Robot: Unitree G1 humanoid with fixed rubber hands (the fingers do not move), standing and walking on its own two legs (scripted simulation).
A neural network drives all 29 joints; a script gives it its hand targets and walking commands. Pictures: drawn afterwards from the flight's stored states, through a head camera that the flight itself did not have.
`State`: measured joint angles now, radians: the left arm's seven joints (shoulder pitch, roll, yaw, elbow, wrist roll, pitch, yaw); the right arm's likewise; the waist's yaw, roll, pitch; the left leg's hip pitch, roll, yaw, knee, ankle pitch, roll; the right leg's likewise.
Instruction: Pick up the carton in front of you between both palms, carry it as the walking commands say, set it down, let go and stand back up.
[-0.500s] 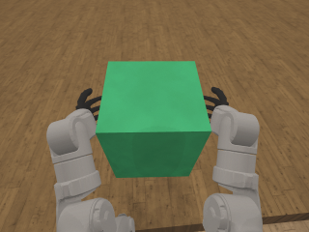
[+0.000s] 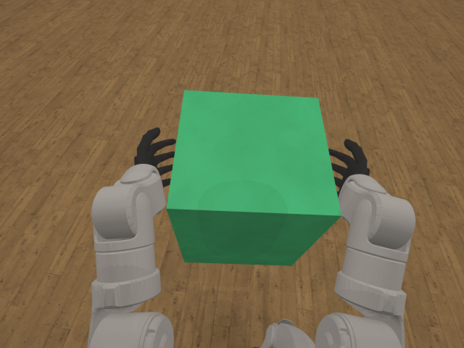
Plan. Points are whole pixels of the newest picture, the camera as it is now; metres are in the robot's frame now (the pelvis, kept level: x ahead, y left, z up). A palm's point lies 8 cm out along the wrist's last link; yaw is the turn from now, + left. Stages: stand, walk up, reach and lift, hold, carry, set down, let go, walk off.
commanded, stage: carry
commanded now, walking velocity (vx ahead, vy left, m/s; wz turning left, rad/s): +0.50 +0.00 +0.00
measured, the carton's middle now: (244, 188) +0.38 +0.04 +0.09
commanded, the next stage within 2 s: none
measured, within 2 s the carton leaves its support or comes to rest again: neither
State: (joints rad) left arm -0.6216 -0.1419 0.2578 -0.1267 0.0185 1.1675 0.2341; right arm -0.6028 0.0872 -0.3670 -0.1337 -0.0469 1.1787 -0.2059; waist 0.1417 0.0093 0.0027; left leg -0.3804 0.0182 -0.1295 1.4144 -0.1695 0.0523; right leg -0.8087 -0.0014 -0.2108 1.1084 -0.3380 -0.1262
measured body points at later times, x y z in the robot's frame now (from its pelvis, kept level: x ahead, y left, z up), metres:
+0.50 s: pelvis +0.31 +0.04 +0.08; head +0.28 +0.06 +0.53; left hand +0.67 +0.20 +0.24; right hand +0.67 -0.11 +0.25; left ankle +0.43 +0.13 -0.64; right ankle +0.14 -0.08 -0.62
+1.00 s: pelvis +0.60 +0.03 +0.09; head +0.61 +0.03 +0.54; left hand +0.90 +0.17 +0.19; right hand +0.89 -0.13 +0.18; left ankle +0.44 +0.13 -0.62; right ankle +0.70 -0.06 -0.64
